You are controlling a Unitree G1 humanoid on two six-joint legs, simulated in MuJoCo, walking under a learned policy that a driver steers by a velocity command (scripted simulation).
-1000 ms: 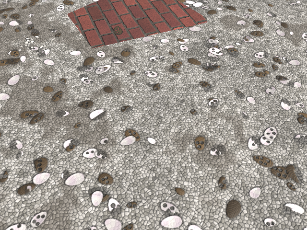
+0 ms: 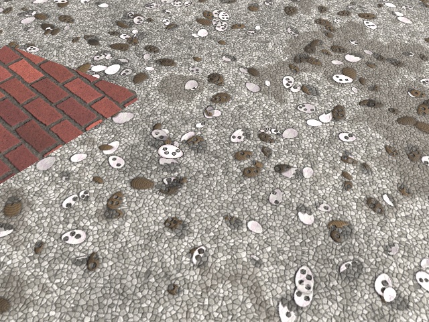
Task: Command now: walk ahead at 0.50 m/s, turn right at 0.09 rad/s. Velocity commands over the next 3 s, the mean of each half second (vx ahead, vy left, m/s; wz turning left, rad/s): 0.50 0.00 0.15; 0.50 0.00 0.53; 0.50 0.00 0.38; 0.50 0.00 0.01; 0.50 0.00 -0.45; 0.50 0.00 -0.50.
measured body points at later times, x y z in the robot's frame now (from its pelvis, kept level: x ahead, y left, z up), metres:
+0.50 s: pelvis +0.26 -0.05 +0.00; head +0.28 -0.06 +0.45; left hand +0.25 +0.21 -0.13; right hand +0.36 -0.30 -0.14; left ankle +0.31 +0.11 -0.67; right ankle +0.23 -0.12 -0.75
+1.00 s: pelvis +0.51 +0.04 -0.01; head +0.53 +0.06 +0.44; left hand +0.53 +0.33 -0.13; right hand +0.66 -0.20 -0.14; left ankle +0.49 +0.08 -0.75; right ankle +0.61 -0.10 -0.67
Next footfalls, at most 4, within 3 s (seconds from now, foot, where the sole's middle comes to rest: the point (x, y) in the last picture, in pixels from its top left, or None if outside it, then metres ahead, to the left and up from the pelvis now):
0.22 right None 0.27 -0.12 -0.78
0.76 left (181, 313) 0.52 0.09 -0.78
1.30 right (187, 216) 0.87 0.08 -0.78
1.80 left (102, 197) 0.96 0.39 -0.78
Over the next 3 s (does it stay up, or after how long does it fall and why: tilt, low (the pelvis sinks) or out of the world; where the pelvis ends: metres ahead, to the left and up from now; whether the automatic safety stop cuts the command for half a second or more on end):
stays up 1.47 0.52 -0.02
